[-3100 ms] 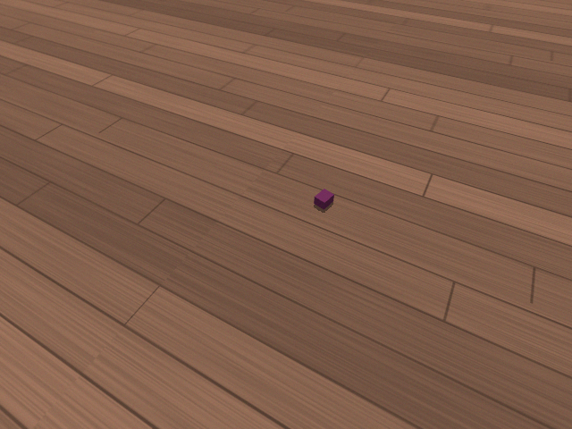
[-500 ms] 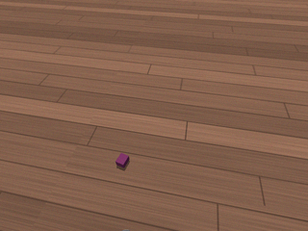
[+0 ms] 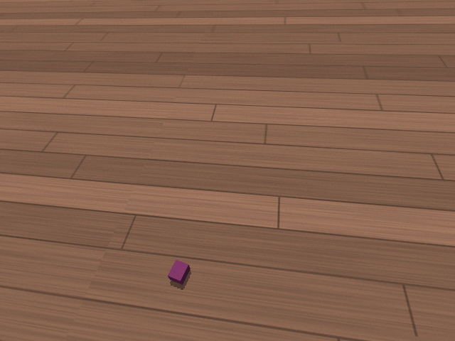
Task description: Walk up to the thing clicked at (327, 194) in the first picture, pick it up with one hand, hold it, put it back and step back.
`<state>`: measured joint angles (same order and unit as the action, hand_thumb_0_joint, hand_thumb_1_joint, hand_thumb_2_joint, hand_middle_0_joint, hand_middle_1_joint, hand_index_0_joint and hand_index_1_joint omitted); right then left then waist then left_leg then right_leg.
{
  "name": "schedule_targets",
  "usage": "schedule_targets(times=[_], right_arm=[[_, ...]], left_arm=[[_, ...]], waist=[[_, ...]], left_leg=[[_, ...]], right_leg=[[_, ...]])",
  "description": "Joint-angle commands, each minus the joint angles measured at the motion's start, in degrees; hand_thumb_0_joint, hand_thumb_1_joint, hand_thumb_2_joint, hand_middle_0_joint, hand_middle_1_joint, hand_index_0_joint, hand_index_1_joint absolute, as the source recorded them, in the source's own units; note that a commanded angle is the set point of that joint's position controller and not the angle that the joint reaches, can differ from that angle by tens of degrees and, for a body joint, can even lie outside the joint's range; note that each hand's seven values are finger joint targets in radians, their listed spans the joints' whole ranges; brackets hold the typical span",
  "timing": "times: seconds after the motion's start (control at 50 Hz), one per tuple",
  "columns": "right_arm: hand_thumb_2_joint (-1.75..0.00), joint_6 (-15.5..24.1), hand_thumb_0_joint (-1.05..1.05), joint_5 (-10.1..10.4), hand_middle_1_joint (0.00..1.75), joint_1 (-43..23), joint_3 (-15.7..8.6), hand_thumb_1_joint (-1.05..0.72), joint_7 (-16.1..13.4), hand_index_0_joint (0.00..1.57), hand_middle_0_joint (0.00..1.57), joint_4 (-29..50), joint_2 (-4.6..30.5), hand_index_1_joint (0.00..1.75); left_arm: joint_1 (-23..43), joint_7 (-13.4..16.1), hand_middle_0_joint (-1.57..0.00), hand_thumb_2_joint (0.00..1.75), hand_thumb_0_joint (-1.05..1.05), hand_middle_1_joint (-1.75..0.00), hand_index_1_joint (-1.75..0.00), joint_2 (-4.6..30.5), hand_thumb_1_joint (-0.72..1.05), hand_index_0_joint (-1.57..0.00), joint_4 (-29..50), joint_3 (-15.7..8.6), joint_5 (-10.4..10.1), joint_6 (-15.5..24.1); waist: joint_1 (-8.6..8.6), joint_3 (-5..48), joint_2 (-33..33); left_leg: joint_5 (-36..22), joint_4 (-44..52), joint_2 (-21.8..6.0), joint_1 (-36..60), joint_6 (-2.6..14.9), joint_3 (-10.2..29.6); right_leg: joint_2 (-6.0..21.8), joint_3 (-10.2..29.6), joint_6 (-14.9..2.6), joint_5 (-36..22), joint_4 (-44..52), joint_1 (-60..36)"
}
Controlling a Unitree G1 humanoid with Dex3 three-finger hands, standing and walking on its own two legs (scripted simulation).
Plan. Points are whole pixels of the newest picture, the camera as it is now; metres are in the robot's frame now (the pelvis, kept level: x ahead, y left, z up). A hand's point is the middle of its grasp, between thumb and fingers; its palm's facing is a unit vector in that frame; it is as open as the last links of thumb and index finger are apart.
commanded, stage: walk up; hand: left
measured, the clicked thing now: (179, 272) +0.53 +0.27 -0.73
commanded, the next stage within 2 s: stand in 1.80 s
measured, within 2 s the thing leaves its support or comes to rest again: neither
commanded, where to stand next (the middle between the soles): +0.15 +0.03 m, yaw +1 degrees
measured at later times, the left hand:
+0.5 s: hand out of the picture +0.15 +0.32 -0.15, palm faces -0.05 -0.92 -0.39, open 7.4 cm
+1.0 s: hand (108, 291) +0.26 +0.28 -0.13, palm faces -0.03 -0.94 -0.33, open 7.4 cm
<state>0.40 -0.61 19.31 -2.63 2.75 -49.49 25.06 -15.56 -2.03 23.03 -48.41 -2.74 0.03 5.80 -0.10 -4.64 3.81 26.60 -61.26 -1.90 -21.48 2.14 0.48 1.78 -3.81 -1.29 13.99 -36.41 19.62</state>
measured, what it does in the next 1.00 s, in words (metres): walks ahead: left foot, then right foot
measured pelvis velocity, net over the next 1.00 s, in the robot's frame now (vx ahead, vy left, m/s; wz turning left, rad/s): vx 0.14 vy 0.03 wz -0.02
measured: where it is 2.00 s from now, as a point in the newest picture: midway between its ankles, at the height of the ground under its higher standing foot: outside the picture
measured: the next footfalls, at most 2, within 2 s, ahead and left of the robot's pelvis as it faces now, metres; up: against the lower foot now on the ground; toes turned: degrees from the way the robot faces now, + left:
left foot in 0.22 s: +0.19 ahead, +0.17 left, +0.00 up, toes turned +1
right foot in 0.48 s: +0.18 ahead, -0.09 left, +0.00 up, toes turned -3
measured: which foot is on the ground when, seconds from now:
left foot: up 0.00-0.20, down 0.22-1.00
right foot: down 0.00-0.24, up 0.26-0.46, down 0.48-1.00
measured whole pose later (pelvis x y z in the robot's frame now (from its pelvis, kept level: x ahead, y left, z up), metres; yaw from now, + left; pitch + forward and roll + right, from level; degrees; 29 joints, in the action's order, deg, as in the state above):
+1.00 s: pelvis +0.14 +0.03 +0.02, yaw -1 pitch -2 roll +0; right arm 1.4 -0.3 4.0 0.7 0.6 -65.3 20.9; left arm -1.5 -0.7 20.1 -64.0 -0.2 -0.6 0.5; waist -0.3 -2.8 0.0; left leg 11.6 -24.2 -2.6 -10.4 -1.3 -2.6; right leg 1.5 -2.1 0.4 12.8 -24.8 9.9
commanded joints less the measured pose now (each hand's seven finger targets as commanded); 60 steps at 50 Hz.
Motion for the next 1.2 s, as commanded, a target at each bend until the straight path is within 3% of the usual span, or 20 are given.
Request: schedule_targets(times=[0.0,0.04,0.12,0.18,0.2,0.22,0.24,0.32,0.4,0.44,0.46,0.48,0.5,0.52,0.54,0.56,0.6,0.68,0.76,1.18], right_arm=[[-0.90,2.2,0.00,0.2,0.30,3.2,-3.7,-0.90,0.0,0.20,0.20,3.6,11.1,0.30],[-0.90,1.8,0.00,-0.3,0.30,2.6,-3.8,-0.90,0.6,0.20,0.20,3.6,9.9,0.30],[-0.90,2.0,0.00,-0.1,0.30,-1.2,-3.5,-0.90,-0.1,0.20,0.20,3.2,7.7,0.30],[-0.90,2.9,0.00,-0.2,0.30,1.6,-3.8,-0.90,-1.6,0.20,0.20,0.4,8.9,0.30],[-0.90,3.4,0.00,-0.6,0.30,5.1,-5.1,-0.90,-1.7,0.20,0.20,0.5,13.2,0.30],[-0.90,3.7,0.00,-1.0,0.30,3.6,-5.5,-0.90,-1.9,0.20,0.20,2.0,16.5,0.30],[-0.90,3.3,0.00,0.3,0.30,2.1,-6.4,-0.90,-1.7,0.20,0.20,2.3,20.6,0.30],[-0.90,3.2,0.00,-0.2,0.30,-4.4,-4.6,-0.90,-2.6,0.20,0.20,2.9,15.3,0.30],[-0.90,2.8,0.00,-0.3,0.30,-8.7,-3.1,-0.90,-2.5,0.20,0.20,3.0,13.5,0.30],[-0.90,2.2,0.00,0.3,0.30,-10.5,-1.9,-0.90,-2.5,0.20,0.20,3.1,11.3,0.30],[-0.90,2.0,0.00,0.8,0.30,-9.8,-0.7,-0.90,-2.6,0.20,0.20,2.7,8.5,0.30],[-0.90,1.8,0.00,1.3,0.30,-8.4,-0.1,-0.90,-2.5,0.20,0.20,2.4,6.0,0.30],[-0.90,1.4,0.00,1.3,0.30,-9.1,-0.8,-0.90,-3.1,0.20,0.20,0.6,7.7,0.30],[-0.90,1.5,0.00,1.2,0.30,-8.0,-1.2,-0.90,-3.2,0.20,0.20,-1.3,8.8,0.30],[-0.90,2.0,0.00,1.2,0.30,-7.3,-1.0,-0.90,-3.1,0.20,0.20,-2.7,9.1,0.30],[-0.90,2.3,0.00,1.2,0.30,-8.6,-1.1,-0.90,-3.0,0.20,0.20,-3.5,9.9,0.30],[-0.90,3.1,0.00,1.0,0.30,-11.1,-0.6,-0.90,-3.0,0.20,0.20,-4.1,11.1,0.30],[-0.90,3.0,0.00,1.1,0.30,-12.2,0.5,-0.90,-3.0,0.20,0.20,-7.5,9.6,0.30],[-0.90,3.0,0.00,1.0,0.30,-14.3,0.8,-0.90,-3.3,0.20,0.20,-9.9,9.7,0.30],[-0.90,2.2,0.00,0.3,0.30,-18.8,0.9,-0.90,-3.2,0.20,0.20,-14.0,7.9,0.30]], left_arm=[[-3.8,1.7,-0.20,0.90,0.00,-0.30,-0.30,17.1,0.90,-0.20,3.0,-4.8,0.1,0.8],[-3.5,1.6,-0.20,0.90,0.00,-0.30,-0.30,17.3,0.90,-0.20,3.5,-4.7,0.4,0.9],[-0.8,2.0,-0.20,0.90,0.00,-0.30,-0.30,15.8,0.90,-0.20,4.1,-2.9,0.7,-0.1],[1.4,2.4,-0.20,0.90,0.00,-0.30,-0.30,12.0,0.90,-0.20,3.4,-1.2,-0.1,-1.6],[-1.5,2.0,-0.20,0.90,0.00,-0.30,-0.30,9.5,0.90,-0.20,4.4,-0.5,0.0,-1.7],[-3.2,2.1,-0.20,0.90,0.00,-0.30,-0.30,7.4,0.90,-0.20,4.1,0.4,-0.3,-2.4],[-4.0,2.9,-0.20,0.90,0.00,-0.30,-0.30,13.2,0.90,-0.20,2.0,-1.5,0.1,-3.0],[-5.2,2.4,-0.20,0.90,0.00,-0.30,-0.30,13.6,0.90,-0.20,-2.0,-2.1,0.2,-3.2],[-5.8,2.2,-0.20,0.90,0.00,-0.30,-0.30,10.4,0.90,-0.20,-4.5,-2.3,0.5,-3.2],[-5.9,2.5,-0.20,0.90,0.00,-0.30,-0.30,10.6,0.90,-0.20,-5.8,-2.7,1.1,-3.1],[-4.2,2.8,-0.20,0.90,0.00,-0.30,-0.30,11.7,0.90,-0.20,-5.5,-2.9,1.5,-2.8],[0.3,2.9,-0.20,0.90,0.00,-0.30,-0.30,15.1,0.90,-0.20,-3.8,-3.3,1.9,-2.4],[4.8,2.6,-0.20,0.90,0.00,-0.30,-0.30,16.8,0.90,-0.20,-3.5,-3.0,1.2,-2.7],[8.1,2.3,-0.20,0.90,0.00,-0.30,-0.30,15.6,0.90,-0.20,-2.6,-2.4,1.1,-2.9],[8.9,2.3,-0.20,0.90,0.00,-0.30,-0.30,13.6,0.90,-0.20,-3.1,-1.5,0.6,-3.0],[9.2,2.3,-0.20,0.90,0.00,-0.30,-0.30,12.1,0.90,-0.20,-3.9,-1.0,0.3,-3.1],[6.5,2.0,-0.20,0.90,0.00,-0.30,-0.30,11.0,0.90,-0.20,-5.8,-0.6,0.2,-3.3],[9.2,2.1,-0.20,0.90,0.00,-0.30,-0.30,11.2,0.90,-0.20,-8.1,-0.6,-0.4,-3.4],[11.0,2.2,-0.20,0.90,0.00,-0.30,-0.30,10.2,0.90,-0.20,-9.9,-0.1,-0.6,-3.9],[16.9,1.8,-0.20,0.90,0.00,-0.30,-0.30,9.0,0.90,-0.20,-15.2,-0.2,0.0,-4.5]], waist=[[0.88,0.7,-12.5],[1.13,0.8,-14.4],[0.66,3.2,-13.5],[-2.41,6.5,-6.4],[-3.09,9.8,2.8],[-1.84,7.6,8.3],[-2.59,6.9,7.3],[0.06,2.4,6.6],[1.31,5.1,6.7],[2.58,5.9,3.4],[2.86,5.8,-1.0],[0.39,4.2,-10.0],[-0.53,1.9,-11.8],[-1.84,1.4,-9.4],[-2.46,2.6,-6.4],[-1.84,2.7,-5.7],[0.47,5.7,-6.0],[0.10,6.8,-5.4],[0.69,8.8,-3.3],[-0.16,7.0,-4.0]], left_leg=[[-4.2,3.8,-4.2,-11.8,-0.83,2.3],[-5.5,9.3,-4.0,-8.9,-1.65,-0.3],[-12.5,20.3,-1.5,2.2,-1.84,-3.9],[-21.8,31.1,0.6,14.4,-0.47,-4.1],[-12.7,34.7,-6.8,18.3,2.05,5.7],[-1.8,43.1,-17.9,17.5,7.00,26.2],[6.3,45.5,-23.1,13.6,13.79,32.7],[-5.7,41.0,-15.1,7.5,9.91,16.3],[-14.9,35.6,-13.3,0.9,8.86,9.0],[-12.8,30.6,-11.3,-3.6,5.93,6.3],[-11.4,27.5,-9.6,-5.6,3.35,4.8],[-6.6,22.6,-4.3,-6.3,0.01,1.5],[2.4,19.2,-0.4,0.2,-0.58,-1.9],[-0.2,21.1,-0.9,5.5,-0.60,-1.0],[-6.9,27.2,-2.2,8.2,-0.27,-0.1],[-10.2,30.2,-3.8,8.0,0.34,2.2],[-12.2,33.7,-7.9,5.9,2.14,7.6],[-21.6,33.5,-5.2,7.5,0.10,2.9],[-25.3,36.6,-6.7,10.2,0.40,3.6],[-22.8,44.3,-6.3,15.3,-1.45,1.5]], right_leg=[[14.6,17.9,-11.92,1.8,18.9,-8.1],[13.5,13.8,-11.98,0.9,18.4,-5.5],[12.3,8.1,-10.46,-15.3,11.3,0.8],[7.1,3.2,-5.37,-8.7,-1.9,5.7],[3.6,0.6,-3.15,4.4,-10.3,9.0],[-2.4,1.2,-0.75,18.3,-18.6,16.8],[0.0,4.6,-1.23,22.2,-24.5,15.3],[3.5,6.1,-1.08,14.1,-18.1,12.0],[0.8,2.2,-0.59,8.8,-5.9,-1.1],[-0.5,1.9,-1.02,1.8,3.0,-9.2],[1.7,6.1,-2.05,1.3,7.9,-10.8],[9.9,20.6,-4.80,4.9,13.8,-6.0],[15.4,25.0,-9.48,11.6,16.7,4.2],[14.2,22.5,-9.44,10.4,14.8,6.9],[10.9,16.3,-6.50,4.5,11.7,6.3],[7.4,11.9,-3.65,1.7,9.2,4.9],[3.9,8.4,-1.90,-1.1,7.1,-1.6],[5.9,9.4,-2.45,-9.5,8.9,-6.9],[5.5,7.4,-1.48,-11.4,10.2,-10.0],[6.0,7.2,0.30,-8.9,21.2,-12.4]])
